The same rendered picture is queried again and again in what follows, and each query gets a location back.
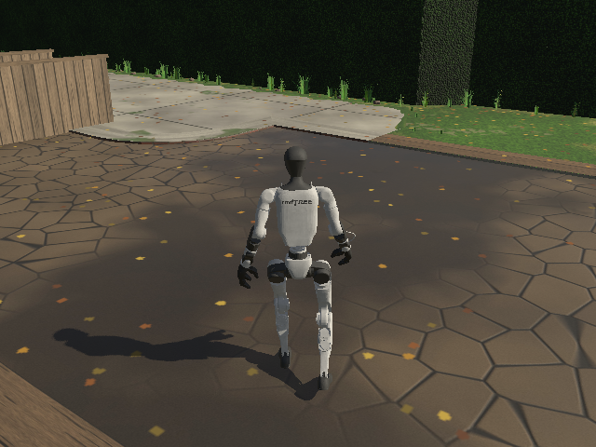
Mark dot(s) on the robot right thigh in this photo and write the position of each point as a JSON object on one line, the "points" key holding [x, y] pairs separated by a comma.
{"points": [[322, 275]]}

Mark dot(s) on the robot right forearm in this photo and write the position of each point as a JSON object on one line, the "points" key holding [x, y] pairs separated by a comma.
{"points": [[342, 240]]}

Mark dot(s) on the robot left upper arm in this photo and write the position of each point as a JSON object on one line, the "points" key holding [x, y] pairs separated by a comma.
{"points": [[267, 196]]}

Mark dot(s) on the left robot hand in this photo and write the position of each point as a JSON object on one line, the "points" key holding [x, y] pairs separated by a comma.
{"points": [[242, 275]]}

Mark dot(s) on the right robot hand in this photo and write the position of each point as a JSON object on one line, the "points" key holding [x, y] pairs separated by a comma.
{"points": [[338, 252]]}

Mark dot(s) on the robot right upper arm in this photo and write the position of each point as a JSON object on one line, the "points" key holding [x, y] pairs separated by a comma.
{"points": [[325, 195]]}

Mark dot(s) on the robot left foot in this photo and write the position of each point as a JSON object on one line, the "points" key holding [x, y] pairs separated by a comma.
{"points": [[285, 361]]}

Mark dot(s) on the robot left forearm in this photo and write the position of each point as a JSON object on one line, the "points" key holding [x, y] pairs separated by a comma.
{"points": [[250, 250]]}

